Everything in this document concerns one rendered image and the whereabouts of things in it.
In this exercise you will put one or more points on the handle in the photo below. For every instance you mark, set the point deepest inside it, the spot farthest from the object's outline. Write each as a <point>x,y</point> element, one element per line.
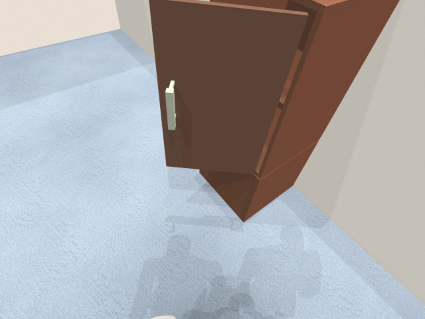
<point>170,104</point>

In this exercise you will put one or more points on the cupboard door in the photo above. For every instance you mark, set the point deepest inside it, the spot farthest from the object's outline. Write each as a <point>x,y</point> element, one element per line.
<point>230,64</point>

